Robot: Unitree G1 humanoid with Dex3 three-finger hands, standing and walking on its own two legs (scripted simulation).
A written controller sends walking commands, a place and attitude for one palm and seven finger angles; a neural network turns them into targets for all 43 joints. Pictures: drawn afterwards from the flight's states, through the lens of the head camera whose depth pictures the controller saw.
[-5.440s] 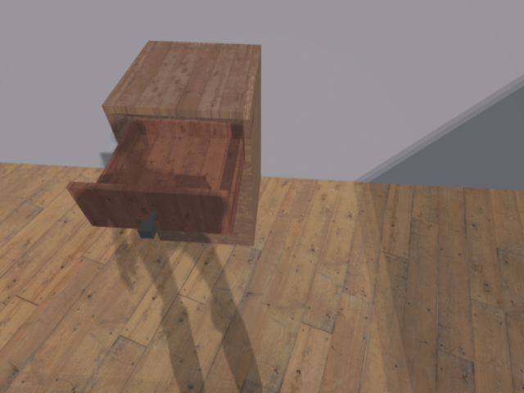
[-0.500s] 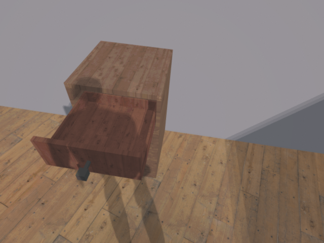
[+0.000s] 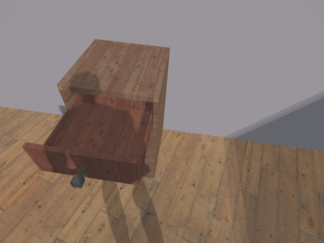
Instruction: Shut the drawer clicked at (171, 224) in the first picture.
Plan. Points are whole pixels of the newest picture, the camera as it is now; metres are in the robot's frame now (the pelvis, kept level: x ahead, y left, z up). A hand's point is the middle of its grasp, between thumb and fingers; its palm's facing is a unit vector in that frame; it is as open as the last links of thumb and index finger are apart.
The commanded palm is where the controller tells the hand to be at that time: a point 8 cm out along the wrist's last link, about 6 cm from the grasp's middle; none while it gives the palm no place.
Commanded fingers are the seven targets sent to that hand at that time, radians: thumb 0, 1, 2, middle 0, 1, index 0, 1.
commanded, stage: shuffle to correct the standing spot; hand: left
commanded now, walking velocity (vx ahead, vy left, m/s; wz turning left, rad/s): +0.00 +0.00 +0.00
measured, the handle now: (80, 176) +0.35 +0.30 -0.16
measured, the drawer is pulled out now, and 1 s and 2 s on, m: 0.30 0.30 0.30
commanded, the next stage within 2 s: come to a stop and stand still in 0.96 s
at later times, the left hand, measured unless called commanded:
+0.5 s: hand out of the picture +0.02 +0.19 -0.19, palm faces +0.04 -0.98 -0.18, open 7.3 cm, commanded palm none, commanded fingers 0.00 0.90 0.90 -0.20 -0.30 -0.20 -0.30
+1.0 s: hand out of the picture +0.05 +0.26 -0.17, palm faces +0.03 -0.97 -0.24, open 7.3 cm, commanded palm none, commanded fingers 0.00 0.90 0.90 -0.20 -0.30 -0.20 -0.30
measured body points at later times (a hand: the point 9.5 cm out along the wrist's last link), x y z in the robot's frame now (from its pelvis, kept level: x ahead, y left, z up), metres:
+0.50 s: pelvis +0.03 +0.02 -0.01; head +0.04 +0.03 +0.44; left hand +0.01 +0.24 -0.17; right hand +0.02 -0.21 -0.16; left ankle +0.03 +0.07 -0.74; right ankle +0.01 -0.12 -0.74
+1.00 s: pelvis +0.03 +0.07 +0.00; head +0.04 +0.07 +0.45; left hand +0.04 +0.31 -0.15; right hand +0.08 -0.18 -0.15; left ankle +0.05 +0.22 -0.70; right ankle +0.02 -0.08 -0.74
